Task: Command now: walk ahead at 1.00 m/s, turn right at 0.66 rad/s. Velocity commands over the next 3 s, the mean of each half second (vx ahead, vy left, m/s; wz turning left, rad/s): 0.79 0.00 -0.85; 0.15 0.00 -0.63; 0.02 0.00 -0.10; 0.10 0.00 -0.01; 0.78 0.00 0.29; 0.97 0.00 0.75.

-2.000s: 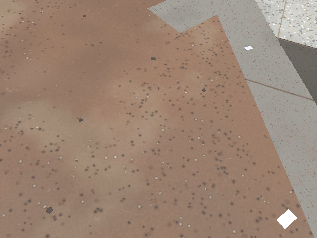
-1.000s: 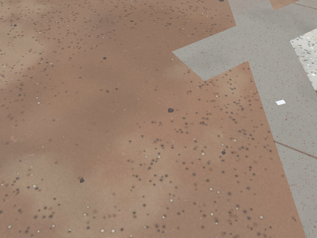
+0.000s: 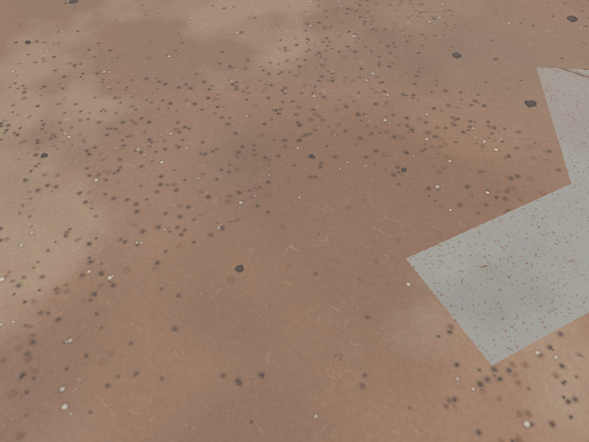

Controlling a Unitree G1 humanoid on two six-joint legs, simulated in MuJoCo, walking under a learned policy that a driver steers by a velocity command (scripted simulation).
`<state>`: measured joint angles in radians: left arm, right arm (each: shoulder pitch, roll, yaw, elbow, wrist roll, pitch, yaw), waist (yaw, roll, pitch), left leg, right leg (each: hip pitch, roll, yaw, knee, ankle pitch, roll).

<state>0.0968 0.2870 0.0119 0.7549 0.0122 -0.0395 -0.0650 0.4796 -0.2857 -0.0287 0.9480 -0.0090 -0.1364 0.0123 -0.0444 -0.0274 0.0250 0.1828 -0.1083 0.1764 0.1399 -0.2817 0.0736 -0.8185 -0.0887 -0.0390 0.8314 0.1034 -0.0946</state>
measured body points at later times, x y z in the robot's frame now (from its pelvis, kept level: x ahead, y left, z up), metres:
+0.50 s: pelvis +0.46 -0.03 -0.01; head +0.49 -0.05 +0.44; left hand +0.56 +0.27 -0.12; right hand +0.61 -0.32 -0.07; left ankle +0.68 +0.01 -0.72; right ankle +0.30 -0.05 -0.72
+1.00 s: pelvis +0.55 -0.05 +0.01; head +0.54 -0.08 +0.46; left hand +0.85 -0.02 -0.07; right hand +0.41 -0.30 -0.13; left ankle +0.67 +0.02 -0.70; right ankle +0.51 -0.14 -0.73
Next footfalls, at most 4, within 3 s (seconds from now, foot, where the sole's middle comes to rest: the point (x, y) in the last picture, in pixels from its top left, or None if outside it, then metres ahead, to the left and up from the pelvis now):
0.12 right None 0.33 -0.05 -0.76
0.50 left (300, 344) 0.72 -0.01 -0.76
0.92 right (374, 414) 0.54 -0.17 -0.76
1.22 left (292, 370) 0.65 0.01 -0.76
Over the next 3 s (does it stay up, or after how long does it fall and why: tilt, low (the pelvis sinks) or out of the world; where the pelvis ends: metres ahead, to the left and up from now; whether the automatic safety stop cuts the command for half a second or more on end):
stays up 1.12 -0.48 -0.01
